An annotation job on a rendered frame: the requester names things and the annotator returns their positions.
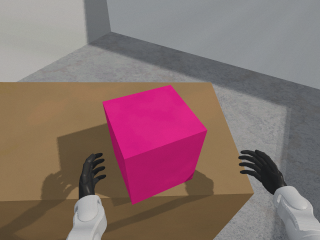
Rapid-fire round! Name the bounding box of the carton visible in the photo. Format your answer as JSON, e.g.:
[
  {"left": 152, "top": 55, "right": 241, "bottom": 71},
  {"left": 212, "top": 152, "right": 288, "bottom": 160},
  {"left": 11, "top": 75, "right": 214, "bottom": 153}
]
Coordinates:
[{"left": 102, "top": 85, "right": 207, "bottom": 205}]

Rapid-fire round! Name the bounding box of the robot right forearm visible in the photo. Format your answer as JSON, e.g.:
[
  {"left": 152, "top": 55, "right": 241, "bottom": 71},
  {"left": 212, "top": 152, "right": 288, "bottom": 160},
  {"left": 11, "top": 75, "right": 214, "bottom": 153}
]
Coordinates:
[{"left": 272, "top": 186, "right": 320, "bottom": 240}]

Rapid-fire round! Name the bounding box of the robot left forearm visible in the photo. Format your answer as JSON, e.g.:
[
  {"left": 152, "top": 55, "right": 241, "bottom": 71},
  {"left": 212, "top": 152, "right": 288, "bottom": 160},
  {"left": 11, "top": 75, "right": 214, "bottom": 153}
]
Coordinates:
[{"left": 66, "top": 195, "right": 107, "bottom": 240}]

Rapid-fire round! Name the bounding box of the robot left hand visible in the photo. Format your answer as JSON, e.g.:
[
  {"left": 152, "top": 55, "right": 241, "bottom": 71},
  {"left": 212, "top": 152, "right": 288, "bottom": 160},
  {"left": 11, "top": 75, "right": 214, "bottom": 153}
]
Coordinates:
[{"left": 78, "top": 153, "right": 106, "bottom": 199}]

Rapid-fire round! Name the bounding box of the pedestal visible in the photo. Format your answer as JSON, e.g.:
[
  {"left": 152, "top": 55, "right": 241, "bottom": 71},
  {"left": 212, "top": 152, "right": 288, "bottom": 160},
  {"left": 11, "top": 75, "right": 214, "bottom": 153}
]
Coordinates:
[{"left": 0, "top": 82, "right": 254, "bottom": 240}]

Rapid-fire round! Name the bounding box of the robot right hand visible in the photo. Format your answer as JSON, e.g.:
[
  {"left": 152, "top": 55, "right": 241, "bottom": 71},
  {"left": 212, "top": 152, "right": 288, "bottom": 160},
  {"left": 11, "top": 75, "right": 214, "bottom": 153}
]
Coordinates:
[{"left": 238, "top": 149, "right": 287, "bottom": 195}]

